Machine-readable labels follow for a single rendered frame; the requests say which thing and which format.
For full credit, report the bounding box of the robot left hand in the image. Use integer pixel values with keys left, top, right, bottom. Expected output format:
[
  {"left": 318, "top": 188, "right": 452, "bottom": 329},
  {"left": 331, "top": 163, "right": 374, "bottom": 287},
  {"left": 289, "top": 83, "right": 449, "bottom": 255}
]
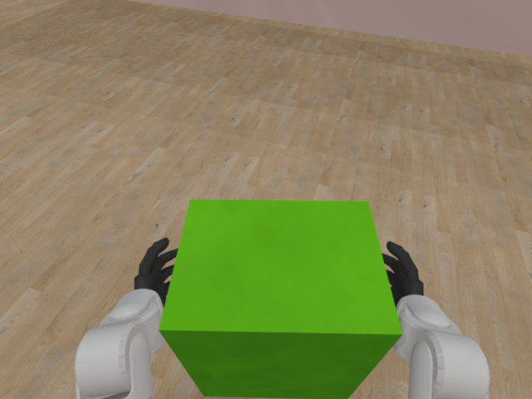
[{"left": 134, "top": 238, "right": 178, "bottom": 307}]

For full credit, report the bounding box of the carton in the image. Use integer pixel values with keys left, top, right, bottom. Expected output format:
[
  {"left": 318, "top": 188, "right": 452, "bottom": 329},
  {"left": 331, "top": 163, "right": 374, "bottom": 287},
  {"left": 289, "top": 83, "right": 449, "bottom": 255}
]
[{"left": 159, "top": 199, "right": 402, "bottom": 399}]

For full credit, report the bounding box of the left robot forearm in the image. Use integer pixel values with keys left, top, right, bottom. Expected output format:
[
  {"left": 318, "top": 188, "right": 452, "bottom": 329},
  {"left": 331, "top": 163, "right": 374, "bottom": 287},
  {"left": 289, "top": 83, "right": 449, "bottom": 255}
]
[{"left": 74, "top": 288, "right": 165, "bottom": 399}]

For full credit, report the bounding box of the right robot forearm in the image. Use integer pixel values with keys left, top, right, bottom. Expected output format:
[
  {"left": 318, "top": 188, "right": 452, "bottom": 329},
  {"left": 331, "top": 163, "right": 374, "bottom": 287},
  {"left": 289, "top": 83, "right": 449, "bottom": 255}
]
[{"left": 393, "top": 295, "right": 490, "bottom": 399}]

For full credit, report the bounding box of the robot right hand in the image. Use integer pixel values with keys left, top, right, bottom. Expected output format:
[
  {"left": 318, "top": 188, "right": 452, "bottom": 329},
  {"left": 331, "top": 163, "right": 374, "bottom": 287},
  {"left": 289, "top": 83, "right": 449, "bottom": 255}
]
[{"left": 382, "top": 241, "right": 424, "bottom": 306}]

